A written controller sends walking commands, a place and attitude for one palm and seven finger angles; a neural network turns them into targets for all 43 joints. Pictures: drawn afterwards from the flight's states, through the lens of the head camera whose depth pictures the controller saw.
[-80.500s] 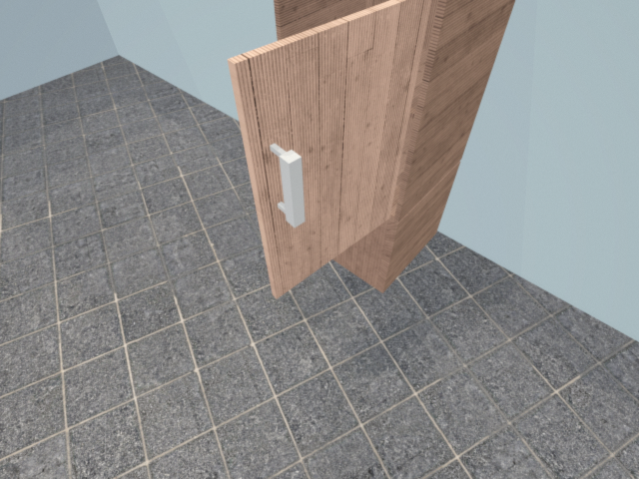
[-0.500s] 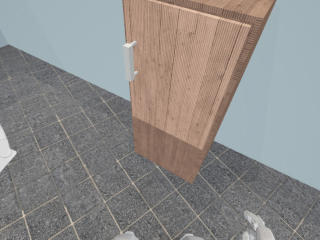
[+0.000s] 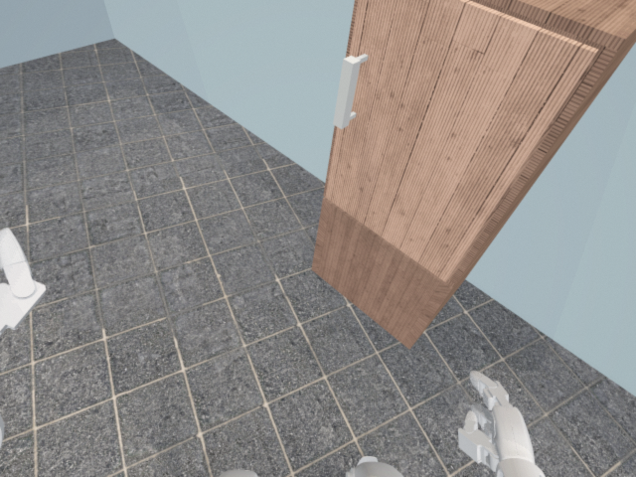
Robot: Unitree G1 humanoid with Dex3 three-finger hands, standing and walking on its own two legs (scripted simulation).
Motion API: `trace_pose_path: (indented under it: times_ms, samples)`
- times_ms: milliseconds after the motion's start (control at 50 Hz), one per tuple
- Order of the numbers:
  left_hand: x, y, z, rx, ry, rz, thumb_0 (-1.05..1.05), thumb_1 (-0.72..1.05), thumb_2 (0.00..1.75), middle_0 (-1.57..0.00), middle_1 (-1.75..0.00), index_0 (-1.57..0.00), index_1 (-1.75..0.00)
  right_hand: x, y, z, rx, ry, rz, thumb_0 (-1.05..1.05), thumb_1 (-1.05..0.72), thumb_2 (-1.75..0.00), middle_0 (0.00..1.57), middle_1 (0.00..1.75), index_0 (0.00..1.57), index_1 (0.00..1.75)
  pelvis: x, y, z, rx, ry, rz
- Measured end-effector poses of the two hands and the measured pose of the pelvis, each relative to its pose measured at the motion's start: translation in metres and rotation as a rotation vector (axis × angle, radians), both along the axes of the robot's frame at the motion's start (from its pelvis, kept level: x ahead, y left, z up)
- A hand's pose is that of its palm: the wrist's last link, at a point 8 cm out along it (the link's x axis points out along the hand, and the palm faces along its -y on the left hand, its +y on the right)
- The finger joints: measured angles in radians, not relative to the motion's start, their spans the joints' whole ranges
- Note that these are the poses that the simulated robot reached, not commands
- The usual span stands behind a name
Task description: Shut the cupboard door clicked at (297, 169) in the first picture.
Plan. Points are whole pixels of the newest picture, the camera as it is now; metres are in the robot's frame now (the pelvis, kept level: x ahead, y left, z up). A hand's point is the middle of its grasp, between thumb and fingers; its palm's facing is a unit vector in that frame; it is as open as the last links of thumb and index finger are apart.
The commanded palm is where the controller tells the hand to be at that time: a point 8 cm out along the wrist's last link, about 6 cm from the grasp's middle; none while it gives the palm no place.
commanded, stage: stop stepping back and stand still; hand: left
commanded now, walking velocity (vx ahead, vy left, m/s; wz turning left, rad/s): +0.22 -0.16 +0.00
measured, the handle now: (351, 91) +0.85 +0.02 +0.04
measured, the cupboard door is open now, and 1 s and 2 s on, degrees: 0 0 0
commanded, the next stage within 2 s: let the arm hang, fingers relaxed in 0.60 s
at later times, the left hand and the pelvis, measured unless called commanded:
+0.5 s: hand (94, 316) +0.19 +0.21 +0.19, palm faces +0.32 -0.85 -0.43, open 7.4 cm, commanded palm +0.14 +0.26 +0.20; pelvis -0.04 -0.01 +0.01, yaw -8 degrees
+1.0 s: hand out of the picture +0.04 +0.14 -0.14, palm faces -0.11 -0.98 -0.15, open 7.2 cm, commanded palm none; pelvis -0.06 -0.01 +0.01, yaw -7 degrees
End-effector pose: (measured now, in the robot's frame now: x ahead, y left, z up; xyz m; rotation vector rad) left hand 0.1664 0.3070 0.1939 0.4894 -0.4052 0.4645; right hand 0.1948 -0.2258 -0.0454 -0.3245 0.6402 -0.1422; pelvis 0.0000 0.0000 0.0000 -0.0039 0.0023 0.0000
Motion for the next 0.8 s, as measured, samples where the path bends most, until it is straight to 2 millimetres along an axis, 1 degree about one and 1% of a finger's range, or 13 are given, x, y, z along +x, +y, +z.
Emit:
trace_pose_path:
  times_ms: [60, 100, 180, 320, 400, 460, 520, 560, 700, 720, 740, 760, 800]
  samples:
    - [-0.004, 0.003, 0.010, -0.002, 0.004, -0.021, 0.02, 0.89, 0.90, -0.21, -0.30, -0.21, -0.31, -0.017, 0.013, 0.011, 0.064, -0.050, -0.014, 0.01, -0.90, -0.89, 0.20, 0.30, 0.21, 0.30, -0.011, 0.002, 0.008, -0.025, -0.010, -0.038]
    - [-0.008, -0.002, 0.018, -0.005, 0.008, -0.050, 0.02, 0.89, 0.90, -0.21, -0.30, -0.21, -0.31, -0.033, 0.018, 0.016, 0.103, -0.066, -0.029, 0.01, -0.90, -0.89, 0.20, 0.30, 0.21, 0.30, -0.016, 0.003, 0.013, -0.039, -0.012, -0.065]
    - [-0.010, -0.020, 0.023, -0.006, 0.030, -0.114, 0.02, 0.89, 0.90, -0.21, -0.30, -0.21, -0.31, -0.070, 0.014, 0.014, 0.138, -0.050, -0.072, 0.00, -0.90, -0.89, 0.20, 0.30, 0.21, 0.30, -0.024, -0.001, 0.018, -0.041, -0.002, -0.103]
    - [-0.002, -0.046, 0.007, 0.004, 0.148, -0.156, 0.01, 0.89, 0.90, -0.21, -0.30, -0.21, -0.31, -0.138, -0.028, -0.019, 0.122, 0.117, -0.189, 0.00, -0.90, -0.89, 0.20, 0.30, 0.21, 0.30, -0.044, -0.015, 0.014, -0.007, 0.012, -0.129]
    - [-0.008, -0.052, 0.011, 0.023, 0.146, -0.174, 0.02, 0.89, 0.90, -0.21, -0.30, -0.21, -0.31, -0.176, -0.052, -0.020, 0.076, 0.196, -0.273, 0.01, -0.90, -0.89, 0.20, 0.30, 0.21, 0.30, -0.044, -0.018, 0.018, 0.015, 0.004, -0.150]
    - [-0.011, -0.053, 0.012, 0.041, 0.114, -0.188, 0.02, 0.89, 0.90, -0.22, -0.30, -0.21, -0.31, -0.191, -0.066, -0.021, 0.026, 0.202, -0.313, 0.01, -0.90, -0.89, 0.20, 0.30, 0.21, 0.30, -0.042, -0.016, 0.013, -0.004, -0.006, -0.142]
    - [-0.011, -0.049, 0.011, 0.037, 0.092, -0.187, 0.02, 0.89, 0.90, -0.22, -0.30, -0.21, -0.31, -0.196, -0.070, -0.023, 0.013, 0.199, -0.352, 0.01, -0.90, -0.90, 0.20, 0.30, 0.20, 0.30, -0.041, -0.013, 0.011, 0.001, -0.022, -0.144]
    - [-0.009, -0.045, 0.009, 0.031, 0.105, -0.174, 0.01, 0.89, 0.90, -0.22, -0.30, -0.21, -0.31, -0.193, -0.068, -0.021, 0.019, 0.178, -0.358, 0.01, -0.90, -0.90, 0.20, 0.30, 0.20, 0.30, -0.041, -0.012, 0.013, 0.003, -0.020, -0.153]
    - [-0.008, -0.047, 0.006, 0.033, 0.159, -0.155, 0.02, 0.89, 0.90, -0.21, -0.30, -0.21, -0.31, -0.163, -0.047, -0.019, 0.090, 0.104, -0.280, 0.01, -0.90, -0.90, 0.20, 0.30, 0.20, 0.30, -0.048, -0.014, 0.017, -0.005, -0.001, -0.148]
    - [-0.006, -0.049, -0.001, 0.037, 0.180, -0.171, 0.02, 0.89, 0.90, -0.21, -0.30, -0.21, -0.31, -0.158, -0.044, -0.021, 0.108, 0.091, -0.251, 0.01, -0.90, -0.90, 0.20, 0.30, 0.20, 0.30, -0.049, -0.014, 0.016, -0.007, 0.003, -0.146]
    - [-0.001, -0.050, -0.017, 0.024, 0.250, -0.188, 0.01, 0.90, 0.90, -0.21, -0.30, -0.21, -0.31, -0.152, -0.042, -0.025, 0.124, 0.096, -0.214, 0.01, -0.90, -0.90, 0.20, 0.30, 0.20, 0.30, -0.051, -0.012, 0.015, -0.009, 0.006, -0.141]
    - [0.005, -0.051, -0.040, -0.006, 0.358, -0.195, 0.01, 0.90, 0.90, -0.21, -0.30, -0.20, -0.30, -0.147, -0.041, -0.031, 0.135, 0.113, -0.183, 0.01, -0.90, -0.90, 0.20, 0.30, 0.20, 0.30, -0.053, -0.010, 0.013, -0.010, 0.006, -0.138]
    - [0.008, -0.056, -0.098, -0.086, 0.612, -0.194, 0.01, 0.90, 0.90, -0.20, -0.30, -0.20, -0.30, -0.140, -0.041, -0.041, 0.149, 0.141, -0.152, 0.01, -0.90, -0.90, 0.20, 0.30, 0.20, 0.30, -0.056, -0.006, 0.011, -0.009, 0.006, -0.136]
